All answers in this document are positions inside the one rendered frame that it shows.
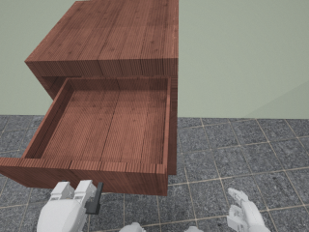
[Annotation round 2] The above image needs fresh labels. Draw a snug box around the robot right hand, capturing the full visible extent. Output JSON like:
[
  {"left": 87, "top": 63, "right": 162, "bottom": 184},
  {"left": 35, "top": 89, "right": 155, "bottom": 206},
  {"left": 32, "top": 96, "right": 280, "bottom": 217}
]
[{"left": 226, "top": 188, "right": 266, "bottom": 232}]

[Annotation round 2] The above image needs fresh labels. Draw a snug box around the handle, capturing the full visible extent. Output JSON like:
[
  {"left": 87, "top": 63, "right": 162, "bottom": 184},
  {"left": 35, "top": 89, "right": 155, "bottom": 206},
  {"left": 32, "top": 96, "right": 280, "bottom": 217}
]
[{"left": 62, "top": 180, "right": 104, "bottom": 216}]

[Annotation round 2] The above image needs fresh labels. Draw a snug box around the drawer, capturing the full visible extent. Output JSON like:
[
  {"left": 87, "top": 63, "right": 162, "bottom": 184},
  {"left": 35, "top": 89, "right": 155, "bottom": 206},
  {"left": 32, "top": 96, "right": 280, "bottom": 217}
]
[{"left": 0, "top": 76, "right": 172, "bottom": 196}]

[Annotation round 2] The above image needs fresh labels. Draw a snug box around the cabinet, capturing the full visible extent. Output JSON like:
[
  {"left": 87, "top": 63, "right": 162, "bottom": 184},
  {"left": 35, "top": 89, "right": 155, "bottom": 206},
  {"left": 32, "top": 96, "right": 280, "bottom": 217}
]
[{"left": 24, "top": 0, "right": 179, "bottom": 176}]

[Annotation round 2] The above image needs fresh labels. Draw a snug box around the robot left hand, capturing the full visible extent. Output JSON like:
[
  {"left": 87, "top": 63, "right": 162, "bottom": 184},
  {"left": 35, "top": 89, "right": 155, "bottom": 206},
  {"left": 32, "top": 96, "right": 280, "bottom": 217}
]
[{"left": 37, "top": 180, "right": 97, "bottom": 232}]

